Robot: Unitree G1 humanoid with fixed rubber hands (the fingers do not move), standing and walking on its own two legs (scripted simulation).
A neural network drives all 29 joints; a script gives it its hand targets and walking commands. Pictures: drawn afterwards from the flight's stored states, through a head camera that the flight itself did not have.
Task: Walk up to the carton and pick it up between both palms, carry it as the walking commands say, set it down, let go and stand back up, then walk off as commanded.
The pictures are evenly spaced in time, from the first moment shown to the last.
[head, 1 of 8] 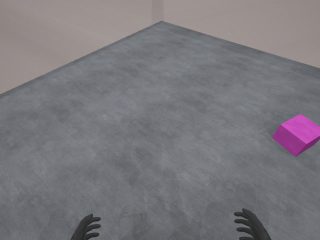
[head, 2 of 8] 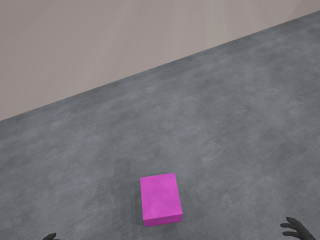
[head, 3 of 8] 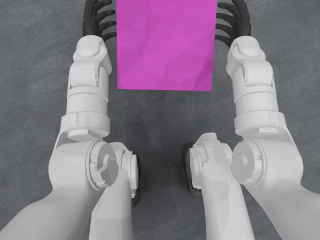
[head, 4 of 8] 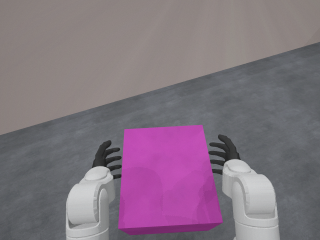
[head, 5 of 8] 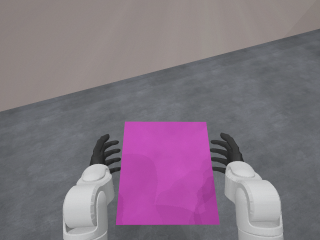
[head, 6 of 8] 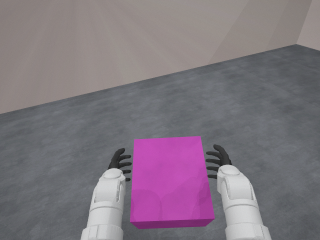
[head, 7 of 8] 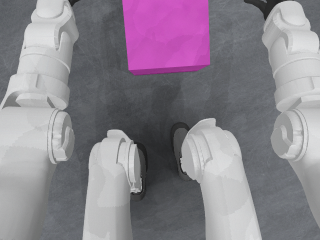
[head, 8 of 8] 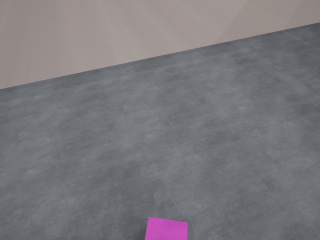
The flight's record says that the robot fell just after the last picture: no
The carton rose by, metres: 0.71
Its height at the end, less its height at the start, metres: +0.00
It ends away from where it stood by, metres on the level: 1.34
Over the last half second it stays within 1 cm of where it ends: yes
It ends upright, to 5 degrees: yes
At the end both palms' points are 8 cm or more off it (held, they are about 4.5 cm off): yes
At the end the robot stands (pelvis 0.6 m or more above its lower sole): yes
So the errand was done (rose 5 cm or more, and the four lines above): yes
